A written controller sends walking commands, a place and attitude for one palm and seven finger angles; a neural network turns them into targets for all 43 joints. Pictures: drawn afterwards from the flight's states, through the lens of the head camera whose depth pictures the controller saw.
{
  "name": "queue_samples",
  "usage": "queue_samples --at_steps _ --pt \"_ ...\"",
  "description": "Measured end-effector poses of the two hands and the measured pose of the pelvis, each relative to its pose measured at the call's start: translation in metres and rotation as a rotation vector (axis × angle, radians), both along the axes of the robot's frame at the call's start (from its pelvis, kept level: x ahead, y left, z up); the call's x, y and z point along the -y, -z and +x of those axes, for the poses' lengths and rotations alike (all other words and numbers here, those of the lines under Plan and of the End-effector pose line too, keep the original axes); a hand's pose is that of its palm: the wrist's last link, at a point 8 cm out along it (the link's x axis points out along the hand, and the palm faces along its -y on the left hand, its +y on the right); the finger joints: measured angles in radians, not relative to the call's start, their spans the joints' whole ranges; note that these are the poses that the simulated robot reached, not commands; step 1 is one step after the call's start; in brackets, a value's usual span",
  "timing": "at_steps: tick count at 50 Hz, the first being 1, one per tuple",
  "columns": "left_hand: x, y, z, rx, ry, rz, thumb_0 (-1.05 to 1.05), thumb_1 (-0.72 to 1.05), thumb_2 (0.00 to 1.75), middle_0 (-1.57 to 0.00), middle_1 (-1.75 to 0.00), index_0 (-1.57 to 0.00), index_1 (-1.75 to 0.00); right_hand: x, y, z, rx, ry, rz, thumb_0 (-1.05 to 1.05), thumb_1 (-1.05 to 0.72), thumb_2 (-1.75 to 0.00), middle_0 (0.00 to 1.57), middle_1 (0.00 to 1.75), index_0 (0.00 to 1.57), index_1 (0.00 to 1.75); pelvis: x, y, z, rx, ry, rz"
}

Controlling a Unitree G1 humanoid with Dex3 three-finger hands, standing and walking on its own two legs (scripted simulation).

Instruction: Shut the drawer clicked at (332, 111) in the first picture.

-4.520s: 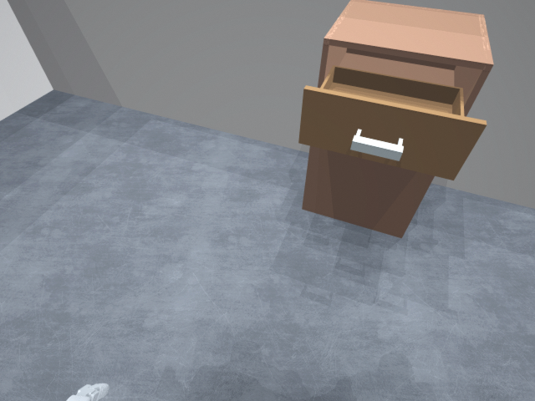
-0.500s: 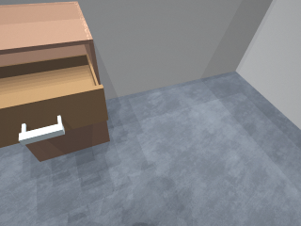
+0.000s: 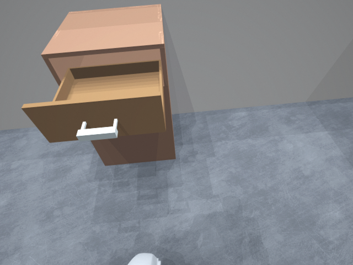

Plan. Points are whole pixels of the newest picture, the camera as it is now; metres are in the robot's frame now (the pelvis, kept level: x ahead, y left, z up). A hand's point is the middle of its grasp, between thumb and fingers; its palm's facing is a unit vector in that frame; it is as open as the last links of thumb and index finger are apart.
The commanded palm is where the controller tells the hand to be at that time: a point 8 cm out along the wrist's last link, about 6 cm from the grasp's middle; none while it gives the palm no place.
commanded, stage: take the last steps up to it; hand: left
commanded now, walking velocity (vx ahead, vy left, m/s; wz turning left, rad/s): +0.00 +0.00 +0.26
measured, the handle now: (98, 128) +0.53 +0.30 -0.05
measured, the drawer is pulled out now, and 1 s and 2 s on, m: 0.29 0.29 0.29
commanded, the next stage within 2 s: come to a stop and stand still in 0.96 s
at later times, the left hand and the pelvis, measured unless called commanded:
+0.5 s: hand out of the picture +0.01 +0.27 -0.19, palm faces +0.17 -0.97 -0.15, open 7.4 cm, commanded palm none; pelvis +0.04 +0.09 +0.00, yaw +5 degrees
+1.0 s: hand (116, 210) +0.31 +0.22 -0.18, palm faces +0.07 -0.98 -0.16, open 7.4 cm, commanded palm none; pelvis +0.20 +0.05 -0.02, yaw +4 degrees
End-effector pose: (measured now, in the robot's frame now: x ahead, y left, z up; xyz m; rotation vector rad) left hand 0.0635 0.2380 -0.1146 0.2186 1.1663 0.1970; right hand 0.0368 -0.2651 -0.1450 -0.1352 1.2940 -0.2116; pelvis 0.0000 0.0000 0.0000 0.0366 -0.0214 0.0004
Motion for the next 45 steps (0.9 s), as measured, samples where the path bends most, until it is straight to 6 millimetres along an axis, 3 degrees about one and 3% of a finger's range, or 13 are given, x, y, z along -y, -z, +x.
queue_samples --at_steps 6,12,14,17,19,27,33,37,41,45 --pt "-0.011 0.017 -0.068 -0.135 -0.105 -0.040 0.01 0.90 0.90 -0.20 -0.30 -0.21 -0.30 -0.021 -0.007 0.051 0.039 -0.116 -0.024 0.01 -0.91 -0.89 0.19 0.30 0.20 0.30 -0.014 0.003 -0.002 -0.009 -0.044 -0.011" --pt "-0.040 0.045 -0.134 -0.271 -0.213 -0.101 0.01 0.90 0.90 -0.20 -0.30 -0.21 -0.30 -0.074 -0.018 0.103 0.160 -0.242 -0.051 0.01 -0.91 -0.89 0.19 0.30 0.20 0.30 -0.045 0.015 0.001 -0.018 -0.078 -0.054" --pt "-0.049 0.051 -0.145 -0.314 -0.226 -0.114 0.01 0.90 0.90 -0.20 -0.30 -0.21 -0.30 -0.091 -0.023 0.109 0.191 -0.262 -0.052 0.00 -0.91 -0.89 0.19 0.30 0.20 0.30 -0.054 0.015 0.004 -0.006 -0.074 -0.047" --pt "-0.062 0.049 -0.141 -0.334 -0.216 -0.128 0.01 0.91 0.90 -0.20 -0.30 -0.20 -0.30 -0.111 -0.031 0.101 0.194 -0.251 -0.049 0.00 -0.91 -0.89 0.19 0.30 0.20 0.30 -0.065 0.008 0.012 0.010 -0.072 -0.064" --pt "-0.069 0.046 -0.127 -0.311 -0.208 -0.138 0.01 0.91 0.90 -0.20 -0.30 -0.20 -0.30 -0.120 -0.032 0.090 0.169 -0.228 -0.044 0.00 -0.91 -0.89 0.20 0.30 0.20 0.30 -0.072 0.003 0.018 0.017 -0.079 -0.071" --pt "-0.087 0.044 -0.044 -0.174 -0.159 -0.146 0.01 0.91 0.90 -0.20 -0.30 -0.20 -0.30 -0.116 -0.028 0.031 -0.003 -0.117 -0.078 -0.01 -0.94 -0.89 0.20 0.30 0.21 0.30 -0.090 -0.002 0.047 0.026 -0.080 -0.067" --pt "-0.088 0.042 0.035 -0.100 -0.097 -0.136 0.01 0.91 0.90 -0.20 -0.30 -0.20 -0.30 -0.129 -0.017 -0.024 -0.189 -0.023 -0.036 0.00 -0.92 -0.89 0.20 0.30 0.20 0.30 -0.090 0.003 0.077 0.026 -0.075 -0.053" --pt "-0.079 0.038 0.096 -0.048 -0.040 -0.128 0.01 0.91 0.90 -0.20 -0.30 -0.20 -0.30 -0.142 -0.014 -0.050 -0.312 0.029 0.015 0.00 -0.92 -0.89 0.19 0.30 0.20 0.30 -0.085 0.007 0.102 0.023 -0.077 -0.048" --pt "-0.064 0.035 0.164 0.015 0.018 -0.120 0.01 0.91 0.90 -0.20 -0.30 -0.20 -0.30 -0.151 -0.012 -0.059 -0.421 0.071 0.066 0.00 -0.91 -0.89 0.20 0.30 0.20 0.30 -0.076 0.013 0.131 0.017 -0.075 -0.049" --pt "-0.045 0.038 0.222 0.094 0.047 -0.106 0.01 0.91 0.90 -0.20 -0.30 -0.20 -0.30 -0.144 -0.003 -0.040 -0.487 0.104 0.099 0.00 -0.91 -0.89 0.20 0.30 0.20 0.30 -0.060 0.026 0.170 0.018 -0.061 -0.047"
